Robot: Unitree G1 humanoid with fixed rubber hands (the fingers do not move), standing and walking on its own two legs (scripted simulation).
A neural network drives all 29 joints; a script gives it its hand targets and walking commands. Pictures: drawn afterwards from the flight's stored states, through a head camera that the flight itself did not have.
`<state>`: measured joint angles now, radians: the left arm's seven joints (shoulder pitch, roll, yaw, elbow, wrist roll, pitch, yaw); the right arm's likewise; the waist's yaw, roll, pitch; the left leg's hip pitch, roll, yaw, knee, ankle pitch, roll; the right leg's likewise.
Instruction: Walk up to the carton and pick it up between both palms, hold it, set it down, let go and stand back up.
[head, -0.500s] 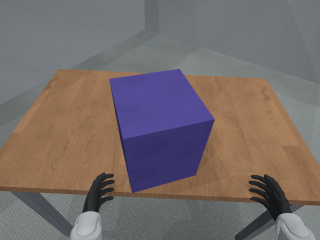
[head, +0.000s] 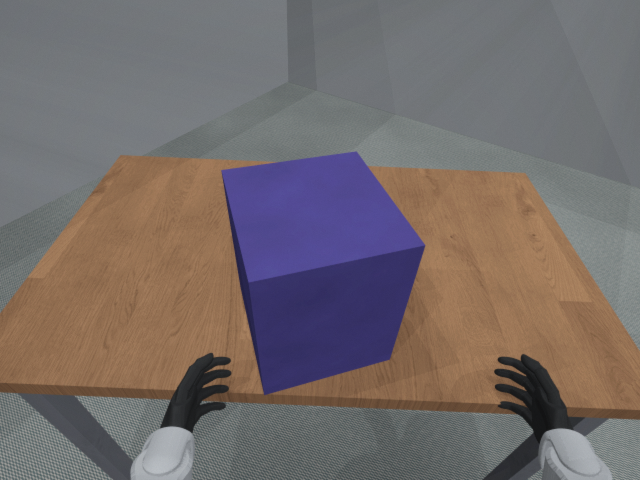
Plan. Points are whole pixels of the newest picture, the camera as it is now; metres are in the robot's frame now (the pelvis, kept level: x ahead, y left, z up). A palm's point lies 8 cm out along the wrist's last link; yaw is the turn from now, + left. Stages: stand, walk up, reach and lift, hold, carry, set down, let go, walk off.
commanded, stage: let go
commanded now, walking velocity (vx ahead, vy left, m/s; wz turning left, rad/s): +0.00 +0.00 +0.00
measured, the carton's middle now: (311, 271) +0.39 +0.04 +0.05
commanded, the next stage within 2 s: stand in 0.30 s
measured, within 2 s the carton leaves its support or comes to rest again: neither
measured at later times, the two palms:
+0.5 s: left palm (177, 428) +0.19 +0.19 -0.01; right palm (550, 425) +0.20 -0.26 -0.01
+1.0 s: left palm (174, 430) +0.19 +0.20 -0.01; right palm (551, 427) +0.20 -0.26 -0.01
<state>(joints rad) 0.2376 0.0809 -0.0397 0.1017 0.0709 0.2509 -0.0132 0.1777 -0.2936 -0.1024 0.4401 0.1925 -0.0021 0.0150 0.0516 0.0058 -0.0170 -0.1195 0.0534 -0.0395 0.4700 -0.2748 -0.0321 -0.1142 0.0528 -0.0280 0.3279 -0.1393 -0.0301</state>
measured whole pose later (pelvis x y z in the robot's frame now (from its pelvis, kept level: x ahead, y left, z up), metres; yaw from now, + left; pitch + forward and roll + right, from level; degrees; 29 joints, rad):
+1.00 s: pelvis -0.01 -0.01 -0.02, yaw -1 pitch -4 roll -1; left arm 0.24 0.27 -0.07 0.20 0.06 -0.10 -0.12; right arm 0.16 -0.28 -0.10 0.44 0.08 -0.10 0.06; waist 0.05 -0.04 0.00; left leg -0.22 0.05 -0.03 0.62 -0.34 -0.03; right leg -0.27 0.04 -0.03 0.58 -0.29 -0.03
